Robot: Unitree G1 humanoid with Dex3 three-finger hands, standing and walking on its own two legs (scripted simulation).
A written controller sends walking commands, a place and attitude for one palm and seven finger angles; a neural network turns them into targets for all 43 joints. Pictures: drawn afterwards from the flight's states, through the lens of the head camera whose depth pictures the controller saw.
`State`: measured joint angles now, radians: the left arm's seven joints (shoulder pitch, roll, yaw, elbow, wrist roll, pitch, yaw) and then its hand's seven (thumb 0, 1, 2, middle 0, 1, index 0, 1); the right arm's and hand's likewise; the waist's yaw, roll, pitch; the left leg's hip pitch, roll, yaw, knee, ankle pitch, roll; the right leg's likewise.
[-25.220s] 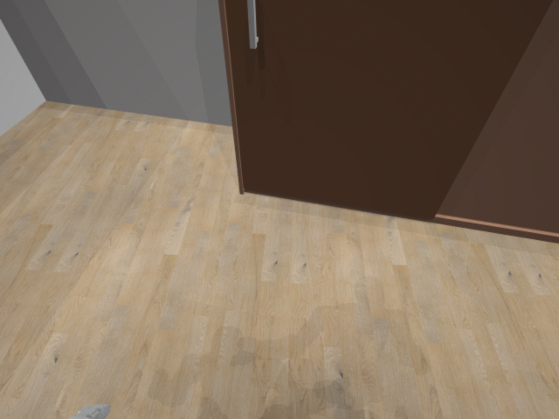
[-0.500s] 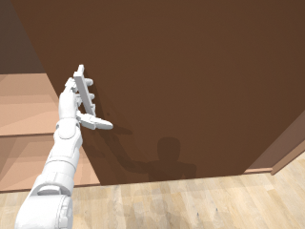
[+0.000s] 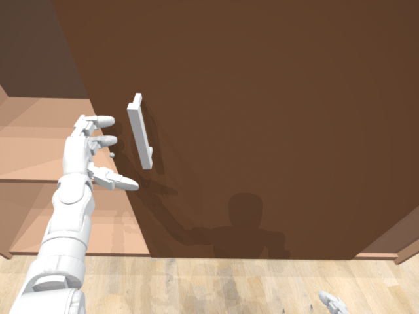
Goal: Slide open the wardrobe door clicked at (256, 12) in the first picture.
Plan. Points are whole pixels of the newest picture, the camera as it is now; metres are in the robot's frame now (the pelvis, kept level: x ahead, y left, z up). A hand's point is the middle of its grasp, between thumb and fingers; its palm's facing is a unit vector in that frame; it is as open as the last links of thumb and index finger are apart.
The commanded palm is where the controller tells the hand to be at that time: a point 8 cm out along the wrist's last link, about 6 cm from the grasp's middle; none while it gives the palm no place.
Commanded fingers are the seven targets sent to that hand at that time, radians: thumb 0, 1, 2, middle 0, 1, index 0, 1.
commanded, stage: slip the hand off the handle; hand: left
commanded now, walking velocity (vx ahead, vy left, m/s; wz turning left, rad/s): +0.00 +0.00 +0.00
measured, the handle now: (143, 133) +0.45 +0.17 +0.10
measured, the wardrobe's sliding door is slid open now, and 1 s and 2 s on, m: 0.65 0.65 0.65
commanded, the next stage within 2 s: draw the hand back to the body in 0.82 s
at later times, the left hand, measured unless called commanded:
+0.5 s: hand (97, 185) +0.32 +0.23 +0.09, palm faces +0.23 -0.96 -0.12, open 14.7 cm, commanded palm +0.28 +0.27 +0.10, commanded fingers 0.00 -0.55 0.20 -0.25 -1.15 -0.25 -1.15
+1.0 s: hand (80, 222) +0.24 +0.22 +0.10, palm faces +0.20 -0.98 -0.06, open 14.7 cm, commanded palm +0.21 +0.27 +0.10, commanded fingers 0.00 -0.55 0.20 -0.25 -1.15 -0.25 -1.15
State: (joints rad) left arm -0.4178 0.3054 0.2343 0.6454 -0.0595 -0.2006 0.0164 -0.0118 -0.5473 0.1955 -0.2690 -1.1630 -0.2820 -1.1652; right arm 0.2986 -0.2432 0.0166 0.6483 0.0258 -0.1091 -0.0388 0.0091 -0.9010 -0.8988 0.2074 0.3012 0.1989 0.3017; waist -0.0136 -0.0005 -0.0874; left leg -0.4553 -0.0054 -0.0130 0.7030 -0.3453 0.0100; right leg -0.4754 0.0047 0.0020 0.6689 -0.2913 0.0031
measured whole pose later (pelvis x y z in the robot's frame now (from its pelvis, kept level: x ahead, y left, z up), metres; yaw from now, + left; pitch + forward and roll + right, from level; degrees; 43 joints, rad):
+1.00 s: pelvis -0.01 -0.02 +0.00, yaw +2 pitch +1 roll -1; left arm 0.12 0.28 0.25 0.08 -0.26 -0.14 -0.19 -0.01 -0.55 0.20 -0.25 -1.15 -0.25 -1.15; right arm 0.24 -0.25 0.06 0.63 0.03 -0.24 -0.10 0.01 -0.90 -0.90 0.21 0.30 0.20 0.30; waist 0.05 0.03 -0.06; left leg -0.40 -0.01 -0.06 0.74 -0.36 -0.01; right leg -0.41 0.00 -0.05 0.71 -0.32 -0.02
